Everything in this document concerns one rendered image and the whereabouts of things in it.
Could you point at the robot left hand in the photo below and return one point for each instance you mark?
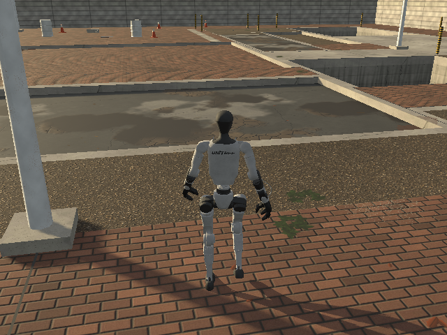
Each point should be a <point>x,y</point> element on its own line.
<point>191,190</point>

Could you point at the humanoid robot torso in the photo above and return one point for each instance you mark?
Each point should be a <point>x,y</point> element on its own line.
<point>223,160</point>

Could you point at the robot left upper arm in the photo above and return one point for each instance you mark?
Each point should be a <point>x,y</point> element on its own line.
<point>201,148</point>

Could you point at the robot left forearm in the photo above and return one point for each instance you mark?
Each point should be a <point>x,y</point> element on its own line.
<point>188,181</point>

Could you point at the robot right upper arm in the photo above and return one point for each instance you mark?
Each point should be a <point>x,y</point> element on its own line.
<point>245,148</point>

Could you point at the robot left foot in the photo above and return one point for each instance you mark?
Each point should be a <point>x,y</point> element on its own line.
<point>210,284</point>

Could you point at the robot right forearm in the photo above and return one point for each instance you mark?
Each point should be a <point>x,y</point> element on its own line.
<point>260,189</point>

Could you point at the robot right hand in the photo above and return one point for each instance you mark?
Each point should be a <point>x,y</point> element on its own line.
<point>267,209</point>

